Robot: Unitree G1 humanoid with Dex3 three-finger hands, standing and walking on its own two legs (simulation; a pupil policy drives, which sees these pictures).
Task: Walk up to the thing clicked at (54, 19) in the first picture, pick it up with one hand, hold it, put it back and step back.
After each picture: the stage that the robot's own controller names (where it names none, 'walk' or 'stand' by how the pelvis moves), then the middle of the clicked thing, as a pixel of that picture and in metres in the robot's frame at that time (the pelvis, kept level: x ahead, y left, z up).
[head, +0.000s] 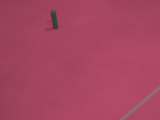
stand; (54, 20) +1.74 +0.41 -0.65
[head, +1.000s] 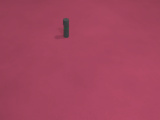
walk; (66, 28) +1.62 +0.20 -0.63
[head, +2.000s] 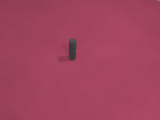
walk; (72, 50) +1.08 +0.12 -0.63
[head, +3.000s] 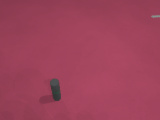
walk; (55, 90) +0.68 +0.22 -0.64
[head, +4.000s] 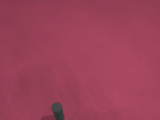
stand; (58, 113) +0.45 +0.19 -0.64
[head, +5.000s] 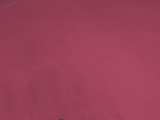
stand; out of the picture +0.38 +0.19 -0.64
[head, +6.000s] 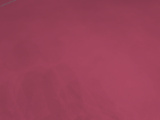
stand; out of the picture +0.35 +0.22 -0.64
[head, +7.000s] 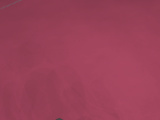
stand; out of the picture +0.39 +0.22 -0.65
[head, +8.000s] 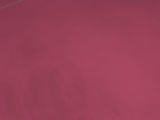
stand; out of the picture +0.37 +0.21 -0.66
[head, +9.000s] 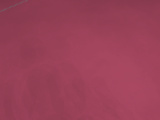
stand; out of the picture +0.34 +0.21 -0.66
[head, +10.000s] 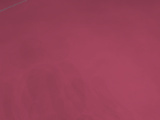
stand; out of the picture +0.34 +0.22 -0.66
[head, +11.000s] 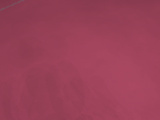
go down; out of the picture +0.33 +0.22 -0.66
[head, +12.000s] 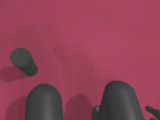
go down; (26, 64) +0.42 +0.23 -0.30
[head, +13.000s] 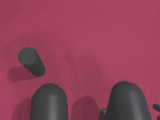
approach; (34, 64) +0.42 +0.23 -0.27
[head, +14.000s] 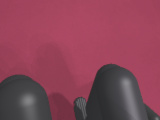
close in; out of the picture +0.41 +0.27 -0.16
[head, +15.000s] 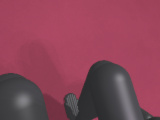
close; out of the picture +0.41 +0.28 -0.16
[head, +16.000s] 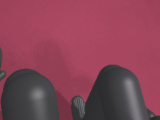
lift; out of the picture +0.35 +0.26 -0.15
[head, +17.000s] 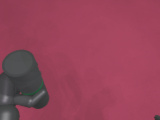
lift; (31, 85) +0.32 +0.18 +0.04
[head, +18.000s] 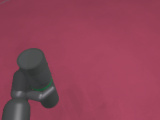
hold; (42, 83) +0.33 +0.16 +0.06
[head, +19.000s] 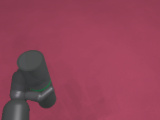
crouch; (40, 83) +0.33 +0.17 +0.04
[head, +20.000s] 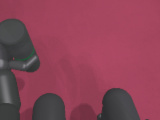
crouch; (23, 51) +0.43 +0.20 -0.05
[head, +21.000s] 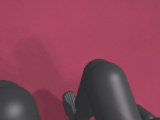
lower; out of the picture +0.43 +0.28 -0.17
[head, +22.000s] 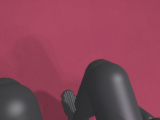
lower; out of the picture +0.43 +0.29 -0.16
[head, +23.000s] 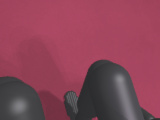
lower; out of the picture +0.42 +0.29 -0.16
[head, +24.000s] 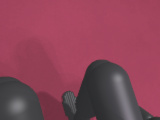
lower; out of the picture +0.42 +0.29 -0.16
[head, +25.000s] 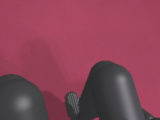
loosen; out of the picture +0.41 +0.28 -0.16
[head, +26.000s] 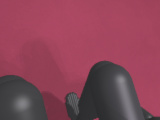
withdraw; out of the picture +0.40 +0.27 -0.16
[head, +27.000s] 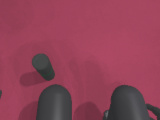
walk; (45, 69) +0.43 +0.21 -0.30
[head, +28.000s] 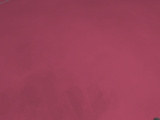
stand; out of the picture +0.35 +0.18 -0.59
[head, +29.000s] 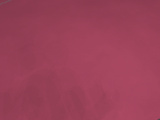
stand; out of the picture +0.35 +0.19 -0.60
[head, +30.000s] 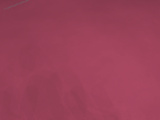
stand; out of the picture +0.36 +0.18 -0.63
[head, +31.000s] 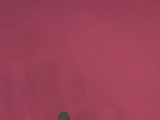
walk; out of the picture +0.38 +0.18 -0.64
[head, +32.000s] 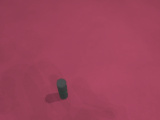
walk; (62, 89) +0.55 +0.17 -0.63
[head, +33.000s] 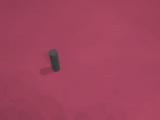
walk; (54, 61) +0.82 +0.27 -0.63
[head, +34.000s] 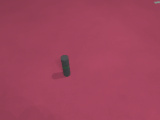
stand; (65, 66) +0.93 +0.23 -0.65
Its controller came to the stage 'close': yes
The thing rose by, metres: 0.68
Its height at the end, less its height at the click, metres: +0.00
